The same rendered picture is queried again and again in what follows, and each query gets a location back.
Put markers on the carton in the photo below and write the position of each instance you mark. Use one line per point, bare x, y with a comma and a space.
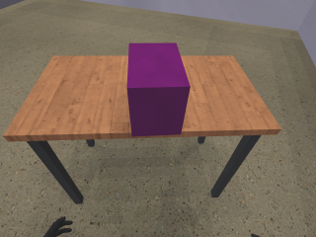
157, 88

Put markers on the robot left hand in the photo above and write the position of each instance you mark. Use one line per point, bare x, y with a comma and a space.
54, 230

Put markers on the table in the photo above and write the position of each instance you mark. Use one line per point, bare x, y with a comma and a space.
84, 97

